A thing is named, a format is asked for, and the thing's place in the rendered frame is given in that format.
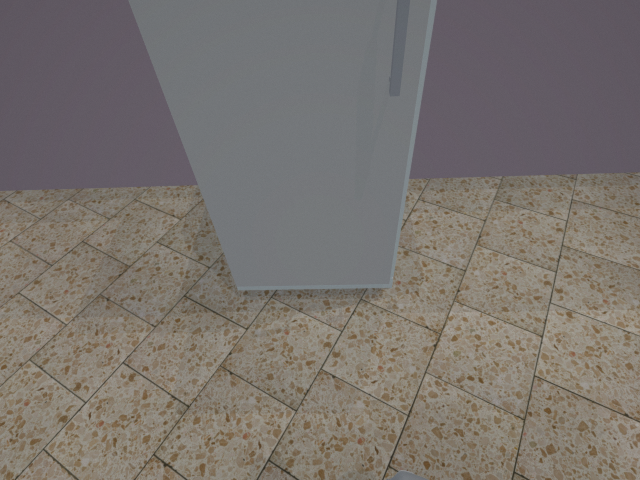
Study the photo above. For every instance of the fridge door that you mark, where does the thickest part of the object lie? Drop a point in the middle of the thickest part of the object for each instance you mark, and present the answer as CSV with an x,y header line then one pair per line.
x,y
284,111

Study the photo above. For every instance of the handle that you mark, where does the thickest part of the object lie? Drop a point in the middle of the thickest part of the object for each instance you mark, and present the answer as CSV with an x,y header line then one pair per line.
x,y
401,22

